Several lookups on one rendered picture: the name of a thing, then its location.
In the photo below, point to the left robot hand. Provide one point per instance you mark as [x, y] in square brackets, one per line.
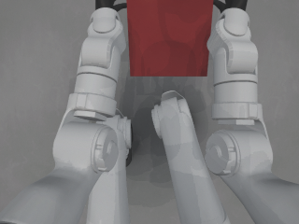
[109, 4]

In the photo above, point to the robot left upper arm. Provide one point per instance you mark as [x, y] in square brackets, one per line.
[82, 152]

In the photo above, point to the right robot hand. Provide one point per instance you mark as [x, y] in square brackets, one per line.
[242, 4]

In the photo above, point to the robot left thigh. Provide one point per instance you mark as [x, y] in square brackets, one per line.
[108, 200]

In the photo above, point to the right robot forearm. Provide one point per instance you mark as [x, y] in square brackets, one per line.
[235, 73]

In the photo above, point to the robot right upper arm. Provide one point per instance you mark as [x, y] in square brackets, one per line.
[243, 160]

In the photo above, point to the robot right shin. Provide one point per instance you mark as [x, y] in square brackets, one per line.
[182, 103]

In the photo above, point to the left robot forearm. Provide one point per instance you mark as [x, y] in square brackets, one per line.
[98, 70]

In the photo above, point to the carton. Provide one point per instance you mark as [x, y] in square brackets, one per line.
[168, 38]

